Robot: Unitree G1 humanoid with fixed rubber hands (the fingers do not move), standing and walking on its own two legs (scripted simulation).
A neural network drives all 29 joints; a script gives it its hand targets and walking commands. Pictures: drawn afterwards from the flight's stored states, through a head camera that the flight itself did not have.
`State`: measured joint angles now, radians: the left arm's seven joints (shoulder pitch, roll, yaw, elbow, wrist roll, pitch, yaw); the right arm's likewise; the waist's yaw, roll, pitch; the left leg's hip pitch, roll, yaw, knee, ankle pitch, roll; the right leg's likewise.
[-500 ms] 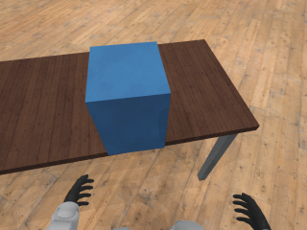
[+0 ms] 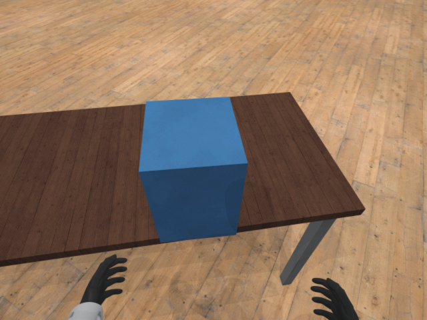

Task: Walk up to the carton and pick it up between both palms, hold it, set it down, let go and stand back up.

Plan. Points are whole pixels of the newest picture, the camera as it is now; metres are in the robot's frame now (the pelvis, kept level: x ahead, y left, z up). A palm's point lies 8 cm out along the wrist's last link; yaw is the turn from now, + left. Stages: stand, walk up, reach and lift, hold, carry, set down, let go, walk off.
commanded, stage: reach and lift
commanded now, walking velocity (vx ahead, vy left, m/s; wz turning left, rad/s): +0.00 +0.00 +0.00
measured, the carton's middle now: (193, 172) +0.42 +0.07 +0.02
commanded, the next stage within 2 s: none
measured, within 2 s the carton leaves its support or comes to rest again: neither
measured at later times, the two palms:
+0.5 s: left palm (86, 291) +0.18 +0.24 -0.02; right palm (323, 290) +0.19 -0.17 -0.02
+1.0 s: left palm (86, 253) +0.23 +0.24 +0.03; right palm (315, 242) +0.25 -0.16 +0.04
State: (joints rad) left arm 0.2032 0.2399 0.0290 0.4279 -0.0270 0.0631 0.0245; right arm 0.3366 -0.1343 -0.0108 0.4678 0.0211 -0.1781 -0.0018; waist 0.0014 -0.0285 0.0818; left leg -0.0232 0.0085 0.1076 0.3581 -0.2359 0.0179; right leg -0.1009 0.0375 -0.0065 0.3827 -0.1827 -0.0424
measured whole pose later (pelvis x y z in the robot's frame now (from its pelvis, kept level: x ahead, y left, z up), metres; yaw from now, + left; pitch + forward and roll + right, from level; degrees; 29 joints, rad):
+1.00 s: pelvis +0.01 +0.00 +0.00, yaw +2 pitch -5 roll +0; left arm 0.12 0.24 0.01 0.11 -0.19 0.07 0.04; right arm 0.17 -0.11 0.04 0.12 0.19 -0.01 -0.09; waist 0.06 -0.03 0.06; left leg -0.03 0.00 0.06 0.34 -0.23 0.02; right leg -0.07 0.04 -0.03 0.33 -0.17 -0.04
